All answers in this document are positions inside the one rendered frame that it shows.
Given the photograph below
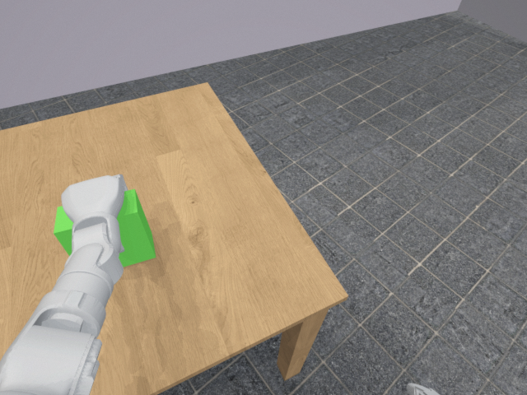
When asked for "robot left hand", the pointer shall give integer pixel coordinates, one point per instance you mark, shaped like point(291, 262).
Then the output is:
point(102, 194)

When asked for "table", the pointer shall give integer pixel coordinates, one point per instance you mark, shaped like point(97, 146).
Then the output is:
point(233, 267)

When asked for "left robot forearm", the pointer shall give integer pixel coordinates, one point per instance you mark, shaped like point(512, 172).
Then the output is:
point(77, 301)

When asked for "sponge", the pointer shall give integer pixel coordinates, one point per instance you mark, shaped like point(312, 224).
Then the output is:
point(135, 233)

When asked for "robot left upper arm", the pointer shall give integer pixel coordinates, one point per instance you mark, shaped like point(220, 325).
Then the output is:
point(52, 361)

